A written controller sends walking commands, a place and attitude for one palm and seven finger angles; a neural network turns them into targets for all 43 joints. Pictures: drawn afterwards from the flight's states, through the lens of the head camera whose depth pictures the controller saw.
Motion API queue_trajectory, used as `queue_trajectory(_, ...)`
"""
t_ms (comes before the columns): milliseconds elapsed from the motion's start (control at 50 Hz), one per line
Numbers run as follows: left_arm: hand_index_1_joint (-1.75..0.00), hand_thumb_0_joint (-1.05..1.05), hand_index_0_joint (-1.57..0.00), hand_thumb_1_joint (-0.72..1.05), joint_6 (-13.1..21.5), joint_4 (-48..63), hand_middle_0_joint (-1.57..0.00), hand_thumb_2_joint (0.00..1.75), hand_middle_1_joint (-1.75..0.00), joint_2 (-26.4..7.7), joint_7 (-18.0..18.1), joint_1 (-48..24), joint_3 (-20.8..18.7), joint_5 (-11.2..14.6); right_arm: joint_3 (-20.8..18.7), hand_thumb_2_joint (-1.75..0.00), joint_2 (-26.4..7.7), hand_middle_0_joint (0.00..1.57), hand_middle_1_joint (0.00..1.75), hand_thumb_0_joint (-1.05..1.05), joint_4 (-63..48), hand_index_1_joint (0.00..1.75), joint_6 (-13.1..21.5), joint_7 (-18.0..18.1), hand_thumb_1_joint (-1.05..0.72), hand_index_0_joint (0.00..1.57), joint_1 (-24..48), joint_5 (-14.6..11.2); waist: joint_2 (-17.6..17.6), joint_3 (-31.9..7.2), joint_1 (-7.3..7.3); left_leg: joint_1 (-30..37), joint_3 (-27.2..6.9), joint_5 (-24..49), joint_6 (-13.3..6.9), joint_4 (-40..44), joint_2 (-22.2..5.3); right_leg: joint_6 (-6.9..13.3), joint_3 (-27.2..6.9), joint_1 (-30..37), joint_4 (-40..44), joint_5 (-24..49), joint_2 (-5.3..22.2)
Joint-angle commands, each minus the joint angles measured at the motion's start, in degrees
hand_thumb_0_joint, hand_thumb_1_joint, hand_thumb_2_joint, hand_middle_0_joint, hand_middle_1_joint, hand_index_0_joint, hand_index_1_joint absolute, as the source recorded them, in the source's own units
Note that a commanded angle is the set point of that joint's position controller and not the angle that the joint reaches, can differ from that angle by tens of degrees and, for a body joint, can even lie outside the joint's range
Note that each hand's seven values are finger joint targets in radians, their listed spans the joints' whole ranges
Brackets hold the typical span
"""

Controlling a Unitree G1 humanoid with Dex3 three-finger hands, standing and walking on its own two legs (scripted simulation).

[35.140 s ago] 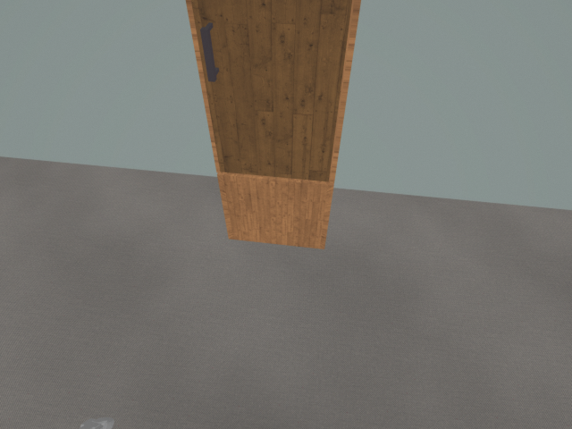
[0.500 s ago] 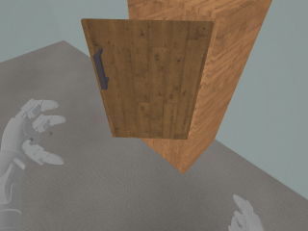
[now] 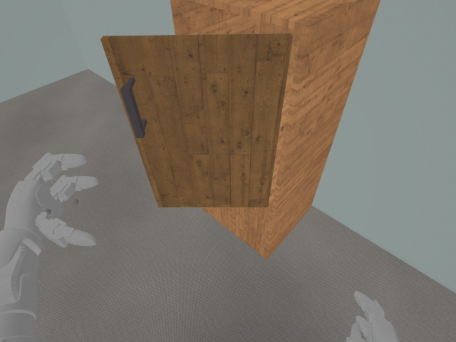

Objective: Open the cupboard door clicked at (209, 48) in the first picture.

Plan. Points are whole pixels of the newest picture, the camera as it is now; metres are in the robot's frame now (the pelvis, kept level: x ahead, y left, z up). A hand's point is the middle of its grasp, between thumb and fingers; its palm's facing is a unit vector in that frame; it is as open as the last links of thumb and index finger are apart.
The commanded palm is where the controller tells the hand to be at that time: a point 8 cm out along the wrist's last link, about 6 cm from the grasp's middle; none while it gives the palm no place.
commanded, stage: move the hooked fingers beside the handle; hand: left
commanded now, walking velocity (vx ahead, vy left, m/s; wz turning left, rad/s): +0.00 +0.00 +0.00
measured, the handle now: (135, 108) +0.59 +0.27 +0.10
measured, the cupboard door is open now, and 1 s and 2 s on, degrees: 42 42 42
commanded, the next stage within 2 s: none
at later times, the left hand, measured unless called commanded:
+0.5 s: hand (81, 175) +0.35 +0.29 +0.12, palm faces +0.08 -1.00 +0.01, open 14.0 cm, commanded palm +0.32 +0.34 +0.12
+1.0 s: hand (92, 148) +0.42 +0.30 +0.12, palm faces +0.08 -1.00 +0.00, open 14.0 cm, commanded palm +0.40 +0.35 +0.12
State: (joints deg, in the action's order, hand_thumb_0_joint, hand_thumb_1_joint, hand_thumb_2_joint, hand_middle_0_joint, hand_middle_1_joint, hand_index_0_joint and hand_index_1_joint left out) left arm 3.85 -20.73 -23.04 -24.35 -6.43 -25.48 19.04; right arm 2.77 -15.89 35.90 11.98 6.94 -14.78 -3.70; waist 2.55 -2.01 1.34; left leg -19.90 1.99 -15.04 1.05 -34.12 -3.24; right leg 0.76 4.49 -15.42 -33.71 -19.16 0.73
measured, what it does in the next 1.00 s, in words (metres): stands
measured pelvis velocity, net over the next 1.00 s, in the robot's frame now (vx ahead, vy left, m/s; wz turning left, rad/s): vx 0.00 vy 0.03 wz -0.02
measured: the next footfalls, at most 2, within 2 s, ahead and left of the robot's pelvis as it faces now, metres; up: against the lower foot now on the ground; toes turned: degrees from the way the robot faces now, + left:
none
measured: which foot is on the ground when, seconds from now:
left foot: down 0.00-1.00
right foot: down 0.00-1.00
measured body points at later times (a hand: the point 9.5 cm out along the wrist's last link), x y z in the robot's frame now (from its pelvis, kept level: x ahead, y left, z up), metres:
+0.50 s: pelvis +0.00 +0.01 +0.00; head +0.02 +0.01 +0.45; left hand +0.34 +0.34 +0.13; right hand +0.13 -0.24 -0.09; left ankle +0.03 +0.13 -0.73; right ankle -0.01 -0.11 -0.73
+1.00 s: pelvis +0.00 +0.03 -0.01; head +0.05 +0.03 +0.44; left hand +0.41 +0.36 +0.12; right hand +0.07 -0.25 -0.11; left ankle +0.03 +0.13 -0.73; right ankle -0.01 -0.11 -0.73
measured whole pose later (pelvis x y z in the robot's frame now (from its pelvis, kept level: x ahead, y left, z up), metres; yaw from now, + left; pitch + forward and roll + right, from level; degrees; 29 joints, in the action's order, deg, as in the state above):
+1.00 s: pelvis +0.00 +0.03 -0.01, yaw -1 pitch +8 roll -2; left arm 11.6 -55.8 -33.3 -24.9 -37.1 -27.9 11.4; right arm 2.5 -16.6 36.7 4.9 5.1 -20.4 -2.3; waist 1.0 -3.2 -3.7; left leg -31.1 2.9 -17.4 -0.8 -40.1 -3.0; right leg -0.9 3.2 -25.9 -37.4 -19.7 1.2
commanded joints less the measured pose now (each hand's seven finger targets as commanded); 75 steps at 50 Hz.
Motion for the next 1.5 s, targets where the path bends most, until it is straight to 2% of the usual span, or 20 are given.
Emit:
queue_trajectory(0,-1.2,0.0,-0.3,-0.5,3.34,12.0,-0.3,0.3,-1.2,-16.33,0.06,-16.19,-5.11,1.04,-2.66,-0.9,-6.6,0.2,0.3,0.0,-9.13,0.3,3.68,0.47,-0.9,0.2,5.08,-0.1,1.23,-9.86,0.16,7.88,-0.84,7.55,-2.94,3.12,3.53,-0.87,-3.41,-1.53,5.94,14.5,-0.96)
queue_trajectory(80,-1.2,0.0,-0.3,-0.5,3.37,11.98,-0.3,0.3,-1.2,-16.49,0.19,-15.66,-5.38,1.11,-2.65,-0.9,-6.63,0.2,0.3,0.0,-9.21,0.3,3.61,0.42,-0.9,0.2,5.03,-0.03,-0.11,-10.56,0.43,7.85,-0.98,8.33,-2.96,3.17,3.45,-0.9,-3.21,-0.85,5.55,15.48,-1.02)
queue_trajectory(140,-1.2,0.0,-0.3,-0.5,3.19,8.02,-0.3,0.3,-1.2,-17.47,0.3,-21.82,-4.64,0.76,-2.41,-0.9,-6.91,0.2,0.3,0.0,-8.15,0.3,3.07,0.9,-0.9,0.2,4.44,-0.18,-1.98,-7.1,-1.12,6.2,-1.06,5.25,-2.87,3.01,3.32,-1.09,-3.61,-3.63,6.56,11.43,-1.11)
queue_trajectory(240,-1.2,0.0,-0.3,-0.5,4.93,4.51,-0.3,0.3,-1.2,-17.4,-0.15,-32.94,-1.41,-0.79,-2.21,-0.9,-7.13,0.2,0.3,0.0,-7.3,0.3,2.89,1.37,-0.9,0.2,3.44,-0.16,1.79,-10.29,-2.45,7.66,-1.63,4.14,-2.92,2.53,3.45,-0.48,-3.63,-4.62,5.93,9.23,-1.07)
queue_trajectory(440,-1.2,0.0,-0.3,-0.5,6.19,-7.34,-0.3,0.3,-1.2,-23.67,-0.95,-34.05,-6.08,-2.01,-2.92,-0.9,-8.5,0.2,0.3,0.0,-7.25,0.3,0.69,0.14,-0.9,0.2,0.1,0.23,-0.09,-13.02,-0.96,4.84,-2.0,8.18,-2.8,1.41,3.24,0.06,-2.48,-3.47,3.18,14.37,-1.61)
queue_trajectory(480,-1.2,0.0,-0.3,-0.5,7.08,-5.49,-0.3,0.3,-1.2,-22.26,-0.92,-36.36,-4.68,-2.36,-3.08,-0.9,-8.38,0.2,0.3,0.0,-7.77,0.3,0.47,-0.24,-0.9,0.2,-0.33,0.37,3.46,-15.23,-1.29,6.27,-1.95,9.29,-2.74,1.2,3.3,0.2,-2.35,-3.98,2.51,15.32,-1.69)
queue_trajectory(540,-1.2,0.0,-0.3,-0.5,7.77,-7.0,-0.3,0.3,-1.2,-22.29,-0.88,-37.35,-4.48,-2.25,-3.3,-0.9,-8.75,0.2,0.3,0.0,-7.47,0.3,-0.28,-0.34,-0.9,0.2,-1.67,0.41,1.37,-14.86,-1.91,6.03,-2.17,10.07,-2.84,0.9,3.02,0.31,-1.96,-4.73,2.16,15.68,-2.16)
queue_trajectory(720,-1.2,0.0,-0.3,-0.5,9.27,-13.13,-0.3,0.3,-1.2,-21.88,0.45,-50.06,-1.19,-4.88,-3.79,-0.9,-9.59,0.2,0.3,0.0,-5.11,0.3,-1.73,-0.25,-0.9,0.2,-5.11,0.82,3.9,-16.58,-4.46,8.11,-4.13,8.35,-2.38,0.6,2.38,0.61,-1.12,-10.37,1.66,11.14,-2.48)
queue_trajectory(740,-1.2,0.0,-0.3,-0.5,9.55,-14.91,-0.3,0.3,-1.2,-23.19,0.54,-49.62,-2.52,-4.6,-3.74,-0.9,-9.84,0.2,0.3,0.0,-4.95,0.3,-2.04,-0.3,-0.9,0.2,-5.79,1.01,1.26,-16.86,-4.12,7.23,-4.16,8.98,-2.58,0.29,2.38,0.7,-1.11,-9.38,1.57,11.86,-2.67)
queue_trajectory(800,-1.2,0.0,-0.3,-0.5,10.1,-18.19,-0.3,0.3,-1.2,-26.22,0.64,-50.18,-4.52,-5.68,-3.73,-0.9,-10.02,0.2,0.3,0.0,-4.71,0.3,-2.93,-0.66,-0.9,0.2,-6.36,1.19,3.81,-18.13,-3.65,6.39,-3.76,10.06,-2.41,-0.26,2.41,0.64,-1.42,-9.24,0.78,13.26,-2.43)
queue_trajectory(840,-1.2,0.0,-0.3,-0.5,10.52,-21.07,-0.3,0.3,-1.2,-29.18,0.66,-50.23,-6.73,-5.88,-3.75,-0.9,-10.27,0.2,0.3,0.0,-4.77,0.3,-3.68,-0.78,-0.9,0.2,-7.08,1.29,1.18,-17.83,-3.45,4.36,-3.45,10.42,-2.73,-0.86,2.41,0.61,-1.54,-8.29,0.38,14.0,-2.62)
queue_trajectory(920,-1.2,0.0,-0.3,-0.5,11.98,-22.31,-0.3,0.3,-1.2,-28.57,-0.35,-52.79,-5.29,-6.76,-4.08,-0.9,-10.3,0.2,0.3,0.0,-5.13,0.3,-4.8,-1.3,-0.9,0.2,-8.07,1.38,4.72,-19.82,-3.95,5.58,-3.24,12.82,-2.44,-1.78,2.25,0.56,-1.56,-9.84,-0.49,15.7,-2.75)
queue_trajectory(1020,-1.2,0.0,-0.3,-0.5,12.11,-29.43,-0.3,0.3,-1.2,-29.32,-1.79,-59.13,-3.84,-7.1,-4.06,-0.9,-10.9,0.2,0.3,0.0,-4.1,0.3,-6.51,-0.96,-0.9,0.2,-9.54,1.25,2.14,-16.18,-6.49,2.06,-2.99,9.11,-3.02,-2.64,2.09,0.05,-1.77,-13.58,-0.38,13.35,-2.86)
queue_trajectory(1080,-1.2,0.0,-0.3,-0.5,13.24,-30.69,-0.3,0.3,-1.2,-33.64,-2.07,-62.35,-5.82,-8.17,-4.2,-0.9,-11.4,0.2,0.3,0.0,-3.51,0.3,-7.31,-0.74,-0.9,0.2,-10.88,1.51,4.24,-19.7,-6.66,2.64,-3.21,10.04,-2.98,-3.72,2.15,0.17,-2.15,-13.7,-1.12,13.56,-2.86)
queue_trajectory(1180,-1.2,0.0,-0.3,-0.5,14.51,-33.26,-0.3,0.3,-1.2,-34.49,-3.12,-65.01,-5.43,-8.45,-4.19,-0.9,-11.56,0.2,0.3,0.0,-2.91,0.3,-8.61,-0.95,-0.9,0.2,-12.41,1.73,5.34,-22.58,-7.36,3.39,-3.56,12.3,-2.88,-5.19,1.95,0.09,-2.11,-14.98,-2.15,14.76,-3.21)
queue_trajectory(1260,-1.2,0.0,-0.3,-0.5,13.66,-37.16,-0.3,0.3,-1.2,-37.98,-3.47,-65.41,-7.18,-8.92,-4.18,-0.9,-12.13,0.2,0.3,0.0,-2.73,0.3,-9.87,-0.89,-0.9,0.2,-13.62,1.76,3.37,-21.53,-7.67,0.63,-3.48,11.52,-3.24,-5.74,1.84,-0.16,-2.18,-15.48,-2.26,14.56,-3.3)
queue_trajectory(1340,-1.2,0.0,-0.3,-0.5,13.04,-38.77,-0.3,0.3,-1.2,-40.01,-3.17,-70.73,-6.2,-10.65,-3.8,-0.9,-12.29,0.2,0.3,0.0,-2.75,0.3,-10.86,-0.6,-0.9,0.2,-14.79,1.87,5.3,-20.21,-9.35,-1.76,-3.41,9.92,-3.48,-6.43,1.87,-0.29,-2.44,-17.57,-2.53,13.07,-3.33)
queue_trajectory(1380,-1.2,0.0,-0.3,-0.5,13.81,-38.48,-0.3,0.3,-1.2,-43.59,-2.99,-71.94,-8.37,-11.29,-3.99,-0.9,-12.65,0.2,0.3,0.0,-2.72,0.3,-11.4,-0.67,-0.9,0.2,-16.02,2.07,5.89,-24.71,-9.14,-0.15,-3.9,11.89,-3.3,-7.18,1.72,-0.42,-2.51,-16.93,-3.17,13.96,-3.41)
queue_trajectory(1460,-1.2,0.0,-0.3,-0.5,14.33,-40.54,-0.3,0.3,-1.2,-45.19,-3.74,-71.17,-9.38,-11.63,-3.92,-0.9,-12.65,0.2,0.3,0.0,-2.62,0.3,-12.66,-0.91,-0.9,0.2,-17.2,2.25,7.95,-26.28,-8.96,0.99,-3.91,15.29,-3.1,-8.49,1.44,-0.29,-2.37,-18.02,-3.92,15.89,-3.76)
queue_trajectory(1480,-1.2,0.0,-0.3,-0.5,13.72,-41.62,-0.3,0.3,-1.2,-42.89,-4.01,-72.2,-6.96,-11.92,-3.77,-0.9,-12.49,0.2,0.3,0.0,-2.57,0.3,-12.93,-0.99,-0.9,0.2,-17.16,2.2,7.73,-24.55,-10.1,0.21,-3.8,14.41,-3.2,-8.48,1.39,-0.5,-2.23,-19.32,-3.66,15.24,-3.81)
